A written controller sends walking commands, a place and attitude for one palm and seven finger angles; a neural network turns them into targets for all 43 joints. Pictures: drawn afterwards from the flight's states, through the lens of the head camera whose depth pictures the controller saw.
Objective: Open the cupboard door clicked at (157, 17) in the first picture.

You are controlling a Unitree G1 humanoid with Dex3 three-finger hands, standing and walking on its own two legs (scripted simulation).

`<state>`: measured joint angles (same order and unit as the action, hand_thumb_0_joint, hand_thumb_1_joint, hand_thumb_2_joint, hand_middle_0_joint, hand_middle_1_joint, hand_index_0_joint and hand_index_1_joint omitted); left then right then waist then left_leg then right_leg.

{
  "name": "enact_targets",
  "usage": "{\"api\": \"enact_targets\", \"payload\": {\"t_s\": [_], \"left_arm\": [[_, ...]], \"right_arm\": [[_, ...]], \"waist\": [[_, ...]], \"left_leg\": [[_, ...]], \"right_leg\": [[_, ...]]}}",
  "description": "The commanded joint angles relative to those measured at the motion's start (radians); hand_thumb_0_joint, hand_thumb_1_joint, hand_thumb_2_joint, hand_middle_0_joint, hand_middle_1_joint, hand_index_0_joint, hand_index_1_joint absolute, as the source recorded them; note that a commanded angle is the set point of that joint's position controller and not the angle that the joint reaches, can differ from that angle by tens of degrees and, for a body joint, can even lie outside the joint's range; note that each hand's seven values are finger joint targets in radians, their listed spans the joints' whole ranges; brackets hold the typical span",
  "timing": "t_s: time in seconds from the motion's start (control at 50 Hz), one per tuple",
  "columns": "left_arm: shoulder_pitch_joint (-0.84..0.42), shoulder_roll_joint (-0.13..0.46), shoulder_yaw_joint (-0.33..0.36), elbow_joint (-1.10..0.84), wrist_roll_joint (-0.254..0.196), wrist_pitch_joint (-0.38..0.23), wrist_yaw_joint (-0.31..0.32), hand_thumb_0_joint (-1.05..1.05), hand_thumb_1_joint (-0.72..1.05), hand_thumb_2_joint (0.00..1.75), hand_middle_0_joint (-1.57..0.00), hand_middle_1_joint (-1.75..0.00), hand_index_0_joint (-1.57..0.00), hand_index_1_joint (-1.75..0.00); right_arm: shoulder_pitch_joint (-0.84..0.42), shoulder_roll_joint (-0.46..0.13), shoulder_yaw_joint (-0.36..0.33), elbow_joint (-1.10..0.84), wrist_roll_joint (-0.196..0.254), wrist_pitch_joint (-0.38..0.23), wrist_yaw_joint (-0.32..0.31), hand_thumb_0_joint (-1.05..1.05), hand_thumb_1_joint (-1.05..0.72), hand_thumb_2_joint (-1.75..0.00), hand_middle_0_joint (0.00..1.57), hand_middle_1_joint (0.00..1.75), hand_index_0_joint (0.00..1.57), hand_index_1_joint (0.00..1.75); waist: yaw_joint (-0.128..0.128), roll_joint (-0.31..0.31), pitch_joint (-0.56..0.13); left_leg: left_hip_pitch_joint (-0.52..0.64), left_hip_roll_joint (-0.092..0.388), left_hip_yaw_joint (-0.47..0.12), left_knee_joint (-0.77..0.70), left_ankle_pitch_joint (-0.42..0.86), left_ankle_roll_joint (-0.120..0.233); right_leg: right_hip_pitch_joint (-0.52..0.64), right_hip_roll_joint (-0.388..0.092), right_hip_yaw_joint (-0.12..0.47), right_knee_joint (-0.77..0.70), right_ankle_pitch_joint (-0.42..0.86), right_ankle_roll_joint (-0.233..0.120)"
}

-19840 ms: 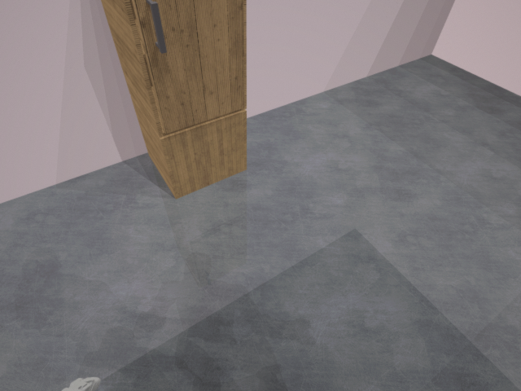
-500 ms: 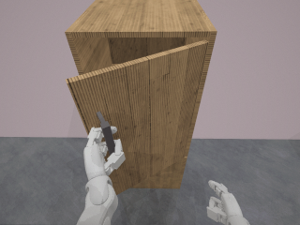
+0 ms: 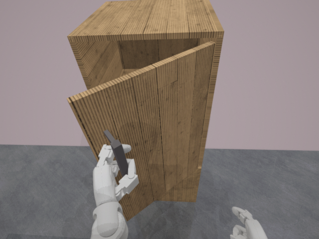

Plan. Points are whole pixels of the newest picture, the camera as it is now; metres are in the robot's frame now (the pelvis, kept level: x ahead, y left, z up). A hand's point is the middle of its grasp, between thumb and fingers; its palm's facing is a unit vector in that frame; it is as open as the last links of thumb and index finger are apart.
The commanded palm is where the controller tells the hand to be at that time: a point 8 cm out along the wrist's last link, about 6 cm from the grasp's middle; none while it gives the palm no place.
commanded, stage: open thumb and fingers to let go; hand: left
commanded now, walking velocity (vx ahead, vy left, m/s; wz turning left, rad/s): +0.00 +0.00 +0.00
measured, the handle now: (118, 157) +0.29 +0.11 +0.10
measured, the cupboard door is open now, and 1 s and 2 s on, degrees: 40 38 41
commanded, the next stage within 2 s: slide the hand sideways off the handle in 0.76 s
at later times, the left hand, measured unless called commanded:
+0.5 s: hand (121, 177) +0.23 +0.09 +0.10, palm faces +0.33 -0.94 +0.00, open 13.1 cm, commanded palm +0.19 +0.12 +0.10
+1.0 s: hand (123, 186) +0.21 +0.09 +0.10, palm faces -0.05 -1.00 -0.02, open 16.4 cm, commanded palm +0.19 +0.12 +0.10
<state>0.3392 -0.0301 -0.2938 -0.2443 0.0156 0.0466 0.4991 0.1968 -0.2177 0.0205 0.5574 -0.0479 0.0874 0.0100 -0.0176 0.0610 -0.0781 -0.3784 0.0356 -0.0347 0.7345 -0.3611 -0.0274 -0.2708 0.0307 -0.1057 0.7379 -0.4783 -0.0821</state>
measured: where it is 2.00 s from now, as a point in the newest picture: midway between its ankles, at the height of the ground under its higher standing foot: outside the picture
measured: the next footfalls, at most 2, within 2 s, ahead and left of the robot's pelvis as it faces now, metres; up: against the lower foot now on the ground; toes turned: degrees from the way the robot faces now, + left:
none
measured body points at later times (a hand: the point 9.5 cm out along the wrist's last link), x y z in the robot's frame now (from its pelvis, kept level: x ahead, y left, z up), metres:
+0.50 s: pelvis -0.01 +0.01 +0.00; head -0.04 -0.02 +0.45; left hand +0.21 +0.14 +0.11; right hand +0.18 -0.20 -0.08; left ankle +0.02 +0.16 -0.71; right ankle -0.05 -0.06 -0.71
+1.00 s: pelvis -0.03 +0.05 +0.00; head -0.05 +0.03 +0.45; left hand +0.21 +0.14 +0.11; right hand +0.15 -0.16 -0.08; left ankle +0.02 +0.16 -0.71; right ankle -0.05 -0.06 -0.71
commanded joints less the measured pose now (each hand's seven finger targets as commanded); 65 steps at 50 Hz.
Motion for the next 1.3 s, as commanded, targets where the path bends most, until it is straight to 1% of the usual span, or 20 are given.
{"api": "enact_targets", "payload": {"t_s": [0.0, 0.12, 0.32, 0.36, 0.42, 0.54, 0.72, 0.78, 0.84, 0.86, 0.88, 0.9, 0.94, 0.96, 1.0, 1.04, 1.08, 1.12, 1.18, 1.28], "left_arm": [[-0.194, -0.112, 0.045, -0.182, 0.024, -0.103, 0.032, 0.00, 0.62, 0.78, -0.38, -1.32, -0.38, -1.32], [-0.176, -0.121, 0.012, -0.190, 0.033, -0.135, -0.013, 0.00, 0.20, 0.60, -0.35, -1.27, -0.35, -1.27], [-0.209, -0.122, 0.014, -0.168, 0.033, -0.141, -0.003, 0.00, -0.50, 0.30, -0.30, -1.20, -0.30, -1.20], [-0.190, -0.124, 0.010, -0.167, 0.035, -0.141, -0.003, 0.00, -0.50, 0.30, -0.30, -1.20, -0.30, -1.20], [-0.189, -0.154, -0.026, -0.182, 0.040, -0.141, -0.004, 0.00, -0.50, 0.30, -0.27, -1.05, -0.27, -1.05], [-0.237, -0.159, -0.039, -0.162, 0.045, -0.133, 0.008, 0.00, -0.50, 0.30, -0.22, -0.75, -0.22, -0.75], [-0.340, -0.217, -0.075, -0.115, 0.057, -0.099, 0.047, 0.00, -0.50, 0.30, -0.15, -0.30, -0.15, -0.30], [-0.371, -0.247, -0.093, -0.099, 0.059, -0.077, 0.059, 0.00, -0.50, 0.30, -0.15, -0.30, -0.15, -0.30], [-0.341, -0.231, -0.067, -0.102, 0.058, -0.057, 0.067, 0.00, -0.50, 0.30, -0.15, -0.30, -0.15, -0.30], [-0.322, -0.132, -0.271, -0.132, 0.143, -0.101, -0.137, 0.00, -0.50, 0.30, -0.15, -0.30, -0.15, -0.30], [-0.341, -0.069, -0.197, -0.191, 0.094, -0.149, -0.246, 0.00, -0.50, 0.30, -0.15, -0.30, -0.15, -0.30], [-0.324, -0.016, -0.178, -0.211, 0.071, -0.179, -0.341, 0.00, -0.50, 0.30, -0.15, -0.30, -0.15, -0.30], [-0.291, 0.010, -0.141, -0.229, 0.004, -0.200, -0.443, 0.00, -0.50, 0.30, -0.15, -0.30, -0.15, -0.30], [-0.290, -0.013, -0.139, -0.226, -0.023, -0.205, -0.459, 0.00, -0.50, 0.30, -0.15, -0.30, -0.15, -0.30], [-0.324, -0.033, -0.110, -0.197, -0.054, -0.204, -0.439, 0.00, -0.50, 0.30, -0.15, -0.30, -0.15, -0.30], [-0.280, -0.006, -0.050, -0.179, -0.062, -0.198, -0.390, 0.00, -0.50, 0.30, -0.15, -0.30, -0.15, -0.30], [-0.307, -0.013, -0.048, -0.193, -0.045, -0.189, -0.354, 0.00, -0.50, 0.30, -0.15, -0.30, -0.15, -0.30], [-0.245, -0.006, -0.042, -0.197, -0.026, -0.183, -0.330, 0.00, -0.50, 0.30, -0.15, -0.30, -0.15, -0.30], [-0.252, 0.016, -0.035, -0.197, -0.001, -0.179, -0.320, 0.00, -0.50, 0.30, -0.15, -0.30, -0.15, -0.30], [-0.177, 0.059, 0.023, -0.210, -0.025, -0.174, -0.345, 0.00, -0.50, 0.30, -0.15, -0.30, -0.15, -0.30]], "right_arm": [[-0.175, -0.047, -0.022, -0.180, 0.003, -0.078, -0.015, 0.00, -0.90, -0.90, 0.20, 0.30, 0.20, 0.30], [-0.145, -0.051, -0.028, -0.187, 0.008, -0.083, -0.010, 0.00, -0.90, -0.90, 0.20, 0.30, 0.20, 0.30], [-0.163, -0.049, -0.023, -0.196, 0.009, -0.083, -0.012, 0.00, -0.90, -0.90, 0.20, 0.30, 0.20, 0.30], [-0.164, -0.048, -0.025, -0.197, 0.011, -0.083, -0.011, 0.00, -0.90, -0.90, 0.20, 0.30, 0.20, 0.30], [-0.162, -0.050, -0.024, -0.205, 0.012, -0.088, -0.005, 0.00, -0.90, -0.90, 0.20, 0.30, 0.20, 0.30], [-0.173, -0.053, -0.025, -0.194, 0.014, -0.098, -0.005, 0.00, -0.90, -0.90, 0.20, 0.30, 0.20, 0.30], [-0.198, -0.048, -0.026, -0.176, 0.016, -0.103, 0.007, 0.00, -0.90, -0.90, 0.20, 0.30, 0.20, 0.30], [-0.205, -0.046, -0.024, -0.171, 0.017, -0.100, 0.015, 0.00, -0.90, -0.90, 0.20, 0.30, 0.20, 0.30], [-0.207, -0.044, -0.028, -0.169, 0.018, -0.091, 0.021, 0.00, -0.90, -0.90, 0.20, 0.30, 0.20, 0.30], [-0.122, -0.087, -0.029, -0.165, 0.023, -0.082, 0.034, 0.00, -0.90, -0.90, 0.20, 0.30, 0.20, 0.30], [-0.106, -0.071, -0.037, -0.198, 0.037, -0.089, 0.028, 0.00, -0.90, -0.90, 0.20, 0.30, 0.20, 0.30], [-0.107, -0.076, -0.032, -0.214, 0.040, -0.092, 0.019, 0.00, -0.90, -0.90, 0.20, 0.30, 0.20, 0.30], [-0.102, -0.070, -0.020, -0.251, 0.055, -0.100, 0.007, 0.00, -0.90, -0.90, 0.20, 0.30, 0.20, 0.30], [-0.108, -0.060, -0.012, -0.265, 0.059, -0.113, 0.004, 0.00, -0.90, -0.90, 0.20, 0.30, 0.20, 0.30], [-0.118, -0.064, -0.004, -0.269, 0.064, -0.130, -0.006, 0.00, -0.90, -0.90, 0.20, 0.30, 0.20, 0.30], [-0.126, -0.068, -0.005, -0.269, 0.062, -0.143, -0.008, 0.00, -0.90, -0.90, 0.20, 0.30, 0.20, 0.30], [-0.130, -0.066, -0.003, -0.270, 0.059, -0.143, -0.005, 0.00, -0.90, -0.90, 0.20, 0.30, 0.20, 0.30], [-0.121, -0.065, -0.006, -0.277, 0.054, -0.141, 0.001, 0.00, -0.90, -0.90, 0.20, 0.30, 0.20, 0.30], [-0.125, -0.066, -0.004, -0.277, 0.052, -0.129, 0.003, 0.00, -0.90, -0.90, 0.20, 0.30, 0.20, 0.30], [-0.127, -0.065, 0.000, -0.287, 0.052, -0.122, -0.005, 0.00, -0.90, -0.90, 0.20, 0.30, 0.20, 0.30]], "waist": [[0.030, -0.176, -0.099], [0.022, -0.162, -0.117], [0.024, -0.152, -0.088], [0.028, -0.157, -0.090], [0.026, -0.138, -0.093], [0.019, -0.145, -0.055], [0.021, -0.092, -0.077], [0.023, -0.087, -0.093], [0.045, -0.079, -0.127], [-0.062, -0.113, -0.051], [-0.024, -0.115, -0.122], [-0.016, -0.079, -0.161], [-0.007, -0.041, -0.145], [-0.014, -0.068, -0.110], [-0.019, -0.094, -0.045], [0.008, -0.130, -0.045], [0.006, -0.110, -0.058], [0.022, -0.108, -0.083], [0.015, -0.098, -0.055], [0.034, -0.094, -0.060]], "left_leg": [[0.081, -0.064, 0.015, -0.008, 0.224, 0.051], [0.095, -0.055, 0.014, -0.027, 0.261, 0.055], [0.096, -0.056, 0.012, -0.029, 0.222, 0.057], [0.096, -0.053, 0.013, -0.035, 0.223, 0.057], [0.100, -0.054, 0.014, -0.031, 0.229, 0.058], [0.102, -0.049, 0.011, -0.031, 0.189, 0.060], [0.105, -0.037, 0.000, -0.045, 0.152, 0.052], [0.103, -0.032, -0.011, -0.059, 0.151, 0.048], [0.106, -0.028, -0.009, -0.063, 0.180, 0.042], [0.135, -0.031, -0.010, -0.068, 0.212, 0.061], [0.113, -0.029, -0.008, -0.067, 0.226, 0.066], [0.131, -0.032, 0.001, -0.060, 0.238, 0.067], [0.124, -0.032, 0.003, -0.068, 0.204, 0.066], [0.112, -0.032, -0.003, -0.071, 0.162, 0.066], [0.078, -0.031, -0.018, -0.083, 0.060, 0.060], [0.068, -0.029, -0.025, -0.101, 0.016, 0.054], [0.072, -0.031, -0.021, -0.106, 0.006, 0.054], [0.072, -0.032, -0.012, -0.101, 0.033, 0.054], [0.060, -0.030, -0.006, -0.101, 0.022, 0.054], [0.062, -0.034, 0.014, -0.099, 0.045, 0.055]], "right_leg": [[-0.046, -0.098, 0.153, -0.214, 0.531, 0.105], [-0.022, -0.094, 0.133, -0.179, 0.634, 0.107], [-0.058, -0.088, 0.126, -0.201, 0.501, 0.097], [-0.054, -0.084, 0.119, -0.199, 0.486, 0.093], [-0.062, -0.078, 0.109, -0.188, 0.483, 0.089], [-0.112, -0.063, 0.094, -0.207, 0.328, 0.074], [-0.157, -0.039, 0.050, -0.178, 0.192, 0.049], [-0.160, -0.029, 0.029, -0.150, 0.196, 0.043], [-0.128, -0.024, 0.024, -0.138, 0.221, 0.036], [-0.185, -0.029, 0.068, -0.130, 0.305, 0.049], [-0.140, -0.030, 0.065, -0.107, 0.351, 0.046], [-0.121, -0.031, 0.069, -0.092, 0.382, 0.043], [-0.125, -0.032, 0.060, -0.092, 0.349, 0.042], [-0.151, -0.028, 0.051, -0.101, 0.300, 0.048], [-0.199, -0.022, 0.041, -0.120, 0.165, 0.053], [-0.194, -0.017, 0.036, -0.128, 0.104, 0.053], [-0.196, -0.020, 0.037, -0.122, 0.099, 0.053], [-0.177, -0.019, 0.040, -0.117, 0.118, 0.050], [-0.185, -0.021, 0.045, -0.122, 0.106, 0.050], [-0.159, -0.024, 0.059, -0.145, 0.117, 0.050]]}}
